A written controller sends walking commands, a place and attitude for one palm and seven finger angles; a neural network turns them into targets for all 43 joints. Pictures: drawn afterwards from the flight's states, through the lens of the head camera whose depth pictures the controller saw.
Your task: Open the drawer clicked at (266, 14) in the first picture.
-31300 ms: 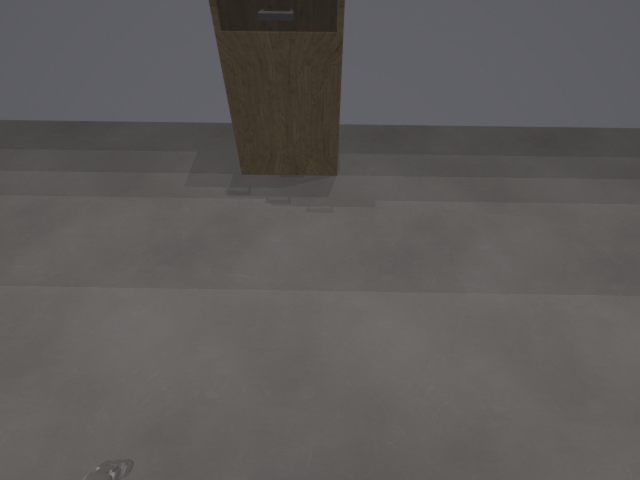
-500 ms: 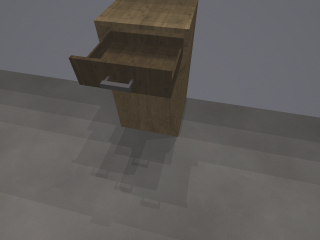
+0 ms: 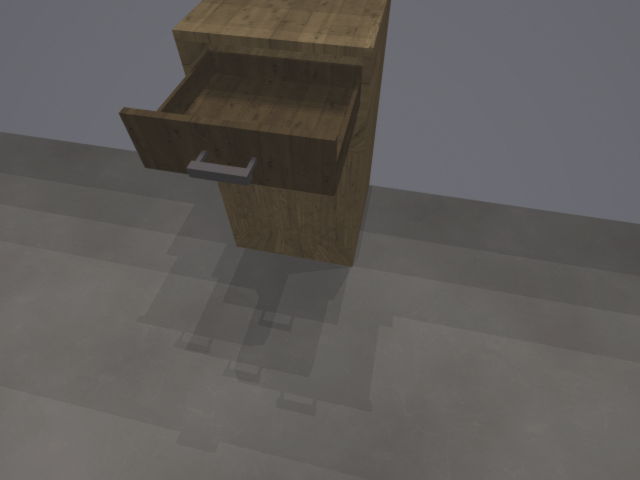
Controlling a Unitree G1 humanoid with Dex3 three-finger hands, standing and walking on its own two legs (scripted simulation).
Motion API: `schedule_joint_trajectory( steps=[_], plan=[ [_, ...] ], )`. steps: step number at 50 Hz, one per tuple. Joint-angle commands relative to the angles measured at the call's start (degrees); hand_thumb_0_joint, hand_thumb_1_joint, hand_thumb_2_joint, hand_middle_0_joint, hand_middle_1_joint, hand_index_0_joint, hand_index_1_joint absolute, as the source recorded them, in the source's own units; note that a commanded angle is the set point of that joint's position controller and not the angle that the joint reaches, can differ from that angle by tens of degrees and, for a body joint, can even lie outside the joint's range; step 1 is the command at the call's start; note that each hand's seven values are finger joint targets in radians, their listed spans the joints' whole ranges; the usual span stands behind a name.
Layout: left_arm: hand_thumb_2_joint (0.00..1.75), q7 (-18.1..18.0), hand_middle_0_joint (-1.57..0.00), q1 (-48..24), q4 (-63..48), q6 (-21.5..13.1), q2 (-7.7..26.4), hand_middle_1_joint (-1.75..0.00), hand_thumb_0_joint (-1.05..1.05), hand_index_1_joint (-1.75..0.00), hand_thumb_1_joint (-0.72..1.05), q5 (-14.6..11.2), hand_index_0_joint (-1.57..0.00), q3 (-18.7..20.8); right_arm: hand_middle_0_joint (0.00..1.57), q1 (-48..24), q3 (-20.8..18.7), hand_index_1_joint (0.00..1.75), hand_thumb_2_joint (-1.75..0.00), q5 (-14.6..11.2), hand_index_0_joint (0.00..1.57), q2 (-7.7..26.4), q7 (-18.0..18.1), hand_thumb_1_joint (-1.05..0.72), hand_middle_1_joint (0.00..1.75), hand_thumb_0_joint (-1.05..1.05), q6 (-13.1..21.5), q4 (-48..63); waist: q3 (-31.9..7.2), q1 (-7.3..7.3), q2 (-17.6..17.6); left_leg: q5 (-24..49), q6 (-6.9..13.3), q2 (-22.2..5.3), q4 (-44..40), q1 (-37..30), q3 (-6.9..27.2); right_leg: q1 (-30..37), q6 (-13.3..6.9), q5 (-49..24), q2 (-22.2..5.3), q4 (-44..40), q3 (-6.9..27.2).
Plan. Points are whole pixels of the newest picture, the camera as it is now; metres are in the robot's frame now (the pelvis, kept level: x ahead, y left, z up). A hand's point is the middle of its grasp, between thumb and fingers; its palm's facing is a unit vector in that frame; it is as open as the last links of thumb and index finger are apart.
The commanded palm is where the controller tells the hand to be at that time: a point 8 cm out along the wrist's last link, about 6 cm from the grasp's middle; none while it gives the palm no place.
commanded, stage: look to check the result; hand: left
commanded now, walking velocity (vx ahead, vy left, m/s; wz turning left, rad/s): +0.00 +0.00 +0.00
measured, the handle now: (223, 165) +0.66 +0.22 -0.03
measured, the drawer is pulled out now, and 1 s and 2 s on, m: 0.30 0.30 0.30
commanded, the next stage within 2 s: stand and wait in 0.32 s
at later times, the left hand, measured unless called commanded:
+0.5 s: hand out of the picture +0.10 +0.22 -0.16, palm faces -0.03 -0.95 -0.32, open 7.3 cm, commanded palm none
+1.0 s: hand out of the picture +0.13 +0.23 -0.15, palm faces -0.05 -0.94 -0.35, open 7.3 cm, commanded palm none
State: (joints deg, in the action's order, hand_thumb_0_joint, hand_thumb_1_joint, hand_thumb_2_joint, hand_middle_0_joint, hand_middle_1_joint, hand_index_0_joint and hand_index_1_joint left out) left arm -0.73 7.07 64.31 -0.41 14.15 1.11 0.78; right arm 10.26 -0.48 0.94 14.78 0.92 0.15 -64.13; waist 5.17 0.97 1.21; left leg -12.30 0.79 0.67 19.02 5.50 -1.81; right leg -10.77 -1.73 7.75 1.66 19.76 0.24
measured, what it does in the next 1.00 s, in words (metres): stands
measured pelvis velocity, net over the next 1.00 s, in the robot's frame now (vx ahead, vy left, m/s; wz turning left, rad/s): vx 0.03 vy -0.01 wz -0.01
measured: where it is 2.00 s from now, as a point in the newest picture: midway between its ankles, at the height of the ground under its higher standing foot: outside the picture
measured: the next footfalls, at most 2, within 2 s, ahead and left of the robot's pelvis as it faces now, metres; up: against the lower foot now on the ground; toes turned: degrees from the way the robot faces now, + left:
none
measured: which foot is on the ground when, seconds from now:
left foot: down 0.00-1.00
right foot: down 0.00-1.00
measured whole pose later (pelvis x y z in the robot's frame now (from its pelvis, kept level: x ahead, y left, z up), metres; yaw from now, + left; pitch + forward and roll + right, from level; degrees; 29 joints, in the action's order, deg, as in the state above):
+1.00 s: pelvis +0.03 -0.01 +0.00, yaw +0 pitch +0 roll +0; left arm -0.3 3.4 63.6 -1.0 18.3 1.0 1.0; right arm 6.5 -0.5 0.9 19.2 0.5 0.1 -63.9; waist 5.1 1.2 1.4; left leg -13.2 -0.5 -1.0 16.1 2.6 -1.7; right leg -8.1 -2.9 8.8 3.3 17.3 0.1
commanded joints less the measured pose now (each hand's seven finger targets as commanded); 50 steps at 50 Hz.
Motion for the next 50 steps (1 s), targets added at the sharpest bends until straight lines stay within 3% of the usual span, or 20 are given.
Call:
schedule_joint_trajectory(
  steps=[1, 6, 25, 37, 50],
  plan=[
    [0.9, -0.81, -0.2, -0.53, -2.52, -1.09, 10.51, -0.3, 0.0, -0.3, 0.9, -0.33, -0.2, 2.0, 0.2, 1.65, -1.52, 0.3, -0.9, -0.12, 0.2, 8.49, 0.58, -0.9, 0.3, 0.0, 0.48, 2.17, -5.55, 0.01, -1.73, 6.69, 0.68, -7.02, -3.31, -0.05, 5.41, 3.76, -1.14, -6.27, -7.26, -3.45, 6.8],
    [0.9, -0.8, -0.2, -0.8, -2.29, -1.17, 11.23, -0.3, 0.0, -0.3, 0.9, -0.35, -0.2, 2.06, 0.2, 0.89, -1.62, 0.3, -0.9, -0.1, 0.2, 9.23, 0.64, -0.9, 0.3, 0.0, 0.51, 2.06, -5.83, 0.03, -0.4, 7.73, 0.57, -7.07, -3.27, -0.82, 5.13, 4.05, -1.27, -7.82, -7.34, -3.42, 6.9],
    [0.9, -0.68, -0.2, -3.17, -3.31, -1.57, 13.96, -0.3, 0.0, -0.3, 0.9, -0.31, -0.2, 2.65, 0.2, -1.75, -2.0, 0.3, -0.9, -0.17, 0.2, 12.16, 0.49, -0.9, 0.3, 0.0, 0.62, 2.8, -6.64, -0.11, -1.83, 8.9, 0.38, -7.31, -3.46, -1.98, 4.76, 5.54, -1.36, -10.89, -7.53, -3.97, 7.42],
    [0.9, -0.5, -0.2, -5.08, -3.85, -1.55, 15.32, -0.3, 0.0, -0.3, 0.9, -0.4, -0.2, 2.6, 0.2, -3.1, -1.96, 0.3, -0.9, -0.07, 0.2, 14.07, 0.42, -0.9, 0.3, 0.0, 0.72, 3.04, -7.53, 0.03, -0.37, 10.51, 0.14, -7.75, -3.91, -2.73, 4.59, 6.51, -1.39, -12.5, -7.63, -3.7, 7.45],
    [0.9, -0.52, -0.2, -5.25, -4.2, -1.73, 16.42, -0.3, 0.0, -0.3, 0.9, -0.42, -0.2, 2.73, 0.2, -3.75, -2.14, 0.3, -0.9, -0.26, 0.2, 15.1, 0.45, -0.9, 0.3, 0.0, 0.75, 3.24, -7.93, -0.05, -1.82, 11.55, 0.19, -7.8, -3.77, -3.88, 4.49, 6.82, -1.37, -14.72, -7.66, -3.89, 7.68]
  ],
)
